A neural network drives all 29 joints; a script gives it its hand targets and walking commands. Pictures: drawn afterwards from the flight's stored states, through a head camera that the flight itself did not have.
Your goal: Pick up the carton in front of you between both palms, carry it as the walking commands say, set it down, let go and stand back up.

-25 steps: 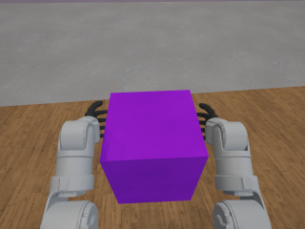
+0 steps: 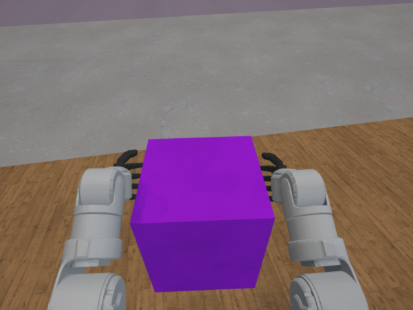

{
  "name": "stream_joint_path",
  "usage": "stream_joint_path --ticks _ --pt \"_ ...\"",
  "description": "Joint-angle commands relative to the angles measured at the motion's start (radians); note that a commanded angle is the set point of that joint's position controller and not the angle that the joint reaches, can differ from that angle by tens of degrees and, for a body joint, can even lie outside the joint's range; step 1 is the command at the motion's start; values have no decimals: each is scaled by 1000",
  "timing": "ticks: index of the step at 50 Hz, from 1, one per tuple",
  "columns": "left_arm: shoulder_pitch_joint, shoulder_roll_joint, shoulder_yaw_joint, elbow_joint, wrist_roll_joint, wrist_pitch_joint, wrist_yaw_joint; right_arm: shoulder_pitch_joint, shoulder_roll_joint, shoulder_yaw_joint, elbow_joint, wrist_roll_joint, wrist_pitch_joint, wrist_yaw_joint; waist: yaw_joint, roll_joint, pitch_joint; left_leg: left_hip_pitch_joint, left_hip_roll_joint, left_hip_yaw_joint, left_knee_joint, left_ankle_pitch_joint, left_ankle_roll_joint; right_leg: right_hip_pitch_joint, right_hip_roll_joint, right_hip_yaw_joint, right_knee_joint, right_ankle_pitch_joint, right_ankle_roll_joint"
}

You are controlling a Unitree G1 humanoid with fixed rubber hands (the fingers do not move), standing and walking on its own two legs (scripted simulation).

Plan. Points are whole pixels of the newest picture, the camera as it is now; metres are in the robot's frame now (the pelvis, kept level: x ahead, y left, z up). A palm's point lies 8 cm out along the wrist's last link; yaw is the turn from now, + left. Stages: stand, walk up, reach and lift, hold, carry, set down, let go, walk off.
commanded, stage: carry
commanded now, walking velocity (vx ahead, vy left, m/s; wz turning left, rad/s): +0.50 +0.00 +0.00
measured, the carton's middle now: (202, 214) +0.32 -0.01 +0.03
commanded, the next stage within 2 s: none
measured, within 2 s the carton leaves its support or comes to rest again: neither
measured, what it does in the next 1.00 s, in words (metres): goes down: left foot 0.06 m lower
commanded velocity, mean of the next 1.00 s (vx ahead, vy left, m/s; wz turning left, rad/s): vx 0.50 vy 0.00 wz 0.00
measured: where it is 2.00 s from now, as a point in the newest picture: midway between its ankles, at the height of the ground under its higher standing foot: (208, 185)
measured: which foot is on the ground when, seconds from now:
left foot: down 0.00-0.04, up 0.06-0.44, down 0.46-1.00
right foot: down 0.00-0.44, up 0.46-1.00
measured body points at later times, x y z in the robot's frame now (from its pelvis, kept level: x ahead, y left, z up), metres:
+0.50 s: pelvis +0.28 -0.01 -0.06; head +0.27 +0.00 +0.39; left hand +0.64 +0.16 +0.07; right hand +0.64 -0.14 +0.07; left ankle +0.38 +0.03 -0.78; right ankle +0.06 -0.09 -0.68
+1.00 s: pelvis +0.58 -0.03 -0.08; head +0.58 -0.03 +0.37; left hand +0.94 +0.10 +0.04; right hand +0.93 -0.20 +0.04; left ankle +0.39 +0.03 -0.76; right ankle +0.72 -0.09 -0.81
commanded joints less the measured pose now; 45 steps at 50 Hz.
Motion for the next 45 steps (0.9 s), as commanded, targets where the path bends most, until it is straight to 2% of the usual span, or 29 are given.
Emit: stream_joint_path --ticks 1,2,3,4,5,7,9,12,15,18,19,20,21,22,23,24,25,26,27,28,29,30,31,32,34,36,38,42,45 --pt "-750 -1175 -550 -192 -412 -30 -202 -911 1136 549 -329 478 -67 224 57 77 -294 40 146 -131 -153 525 99 286 49 -52 -283 212 -12" --pt "-730 -1153 -537 -191 -388 -32 -196 -905 1150 556 -332 484 -58 226 109 -72 -355 -93 31 -8 117 542 28 476 -82 223 -376 162 -79" --pt "-681 -1130 -530 -173 -380 -27 -193 -875 1154 558 -310 477 -52 232 102 -303 -370 -352 -48 30 299 25 -14 677 -317 568 -366 573 -155" --pt "-652 -1128 -533 -181 -382 -20 -193 -828 1137 545 -272 459 -51 232 95 -271 -383 -464 -65 -23 366 -148 12 794 -325 595 -308 827 -182" --pt "-680 -1128 -554 -210 -377 -24 -195 -801 1138 540 -243 446 -52 233 111 -215 -372 -525 -51 -41 388 -165 28 828 -320 564 -243 983 -181" --pt "-741 -1136 -587 -267 -393 -31 -201 -768 1147 537 -208 431 -54 233 120 -160 -346 -611 -11 -50 359 -133 52 813 -286 475 -207 921 -150" --pt "-782 -1150 -624 -313 -426 -34 -209 -744 1138 534 -206 411 -55 224 115 -160 -340 -603 -5 -36 270 -50 47 780 -266 415 -219 941 -131" --pt "-785 -1158 -653 -349 -454 -34 -225 -696 1107 524 -223 369 -58 208 118 -145 -335 -518 -14 -9 107 117 31 721 -252 344 -272 967 -128" --pt "-772 -1162 -671 -341 -464 -34 -243 -689 1076 525 -248 332 -61 201 135 -143 -294 -385 -54 45 -141 374 32 646 -170 218 -287 991 -98" --pt "-736 -1161 -682 -285 -470 -38 -258 -661 1043 518 -238 301 -58 207 153 -138 -260 -211 -89 93 -355 614 58 569 -123 145 -255 885 -70" --pt "-719 -1161 -681 -258 -469 -41 -263 -649 1031 511 -225 292 -57 211 148 -143 -251 -145 -91 95 -400 668 73 544 -121 134 -223 853 -63" --pt "-702 -1163 -680 -227 -469 -44 -267 -633 1016 502 -207 283 -58 215 129 -147 -257 -61 -92 92 -431 692 86 524 -121 123 -162 871 -52" --pt "-692 -1166 -679 -198 -468 -48 -271 -615 1004 491 -186 274 -59 220 91 -143 -279 51 -87 94 -462 712 93 498 -119 96 -69 901 -36" --pt "-691 -1169 -675 -171 -466 -52 -275 -601 992 476 -165 265 -61 226 33 -122 -310 199 -59 89 -503 751 96 437 -106 51 82 857 -17" --pt "-691 -1164 -666 -147 -461 -56 -278 -590 974 456 -148 258 -62 234 -6 -51 -333 378 37 -6 -434 838 90 264 -64 28 278 546 -1" --pt "-668 -1160 -662 -115 -440 -57 -276 -561 982 436 -113 256 -60 243 1 81 -354 551 205 -193 -247 1196 72 51 0 8 411 -113 15" --pt "-676 -1176 -634 -80 -433 -45 -271 -572 932 422 -86 247 -63 247 8 257 -456 759 363 -482 -235 1135 241 -139 60 88 595 -212 42" --pt "-671 -1175 -614 -89 -423 -45 -265 -569 962 429 -75 262 -70 253 -25 234 -520 765 416 -674 -338 585 366 -258 38 109 716 -190 36" --pt "-706 -1180 -623 -141 -417 -55 -260 -601 1038 465 -116 301 -83 266 -28 120 -446 604 336 -667 -434 217 338 -293 -8 112 657 -117 29" --pt "-740 -1208 -625 -170 -412 -64 -252 -698 1099 506 -182 350 -89 276 -10 2 -368 457 291 -601 -469 130 283 -268 -36 113 577 -58 34" --pt "-742 -1221 -622 -200 -405 -73 -243 -775 1148 543 -240 401 -94 283 8 -40 -328 352 271 -546 -476 183 248 -225 -54 115 501 -12 35" --pt "-728 -1230 -620 -221 -397 -81 -232 -825 1182 574 -284 442 -99 288 17 -45 -314 276 251 -484 -497 195 211 -168 -67 113 435 21 42" --pt "-706 -1235 -625 -239 -387 -87 -223 -844 1203 597 -309 470 -106 292 22 -11 -306 238 232 -435 -510 212 190 -139 -71 102 387 37 50" --pt "-677 -1236 -631 -249 -375 -93 -214 -833 1213 610 -319 485 -114 295 22 21 -307 243 219 -400 -504 285 185 -141 -73 91 349 57 57" --pt "-612 -1225 -641 -256 -351 -108 -201 -772 1213 618 -309 491 -127 300 4 53 -327 331 206 -341 -452 552 185 -203 -78 76 280 124 66" --pt "-559 -1206 -650 -259 -329 -124 -193 -709 1206 621 -288 486 -139 307 -17 56 -347 430 196 -292 -395 812 175 -273 -77 60 218 204 62" --pt "-534 -1186 -663 -269 -313 -136 -190 -669 1196 627 -276 481 -152 313 -32 59 -352 490 177 -251 -368 941 160 -306 -68 42 145 285 51" --pt "-550 -1147 -696 -306 -307 -141 -187 -646 1158 645 -295 477 -164 314 -60 57 -307 532 118 -179 -342 982 150 -277 -26 -8 -99 468 30" --pt "-569 -1093 -705 -343 -314 -121 -183 -641 1102 648 -330 478 -152 300 -86 56 -274 531 84 -137 -291 906 148 -185 11 -41 -300 610 14"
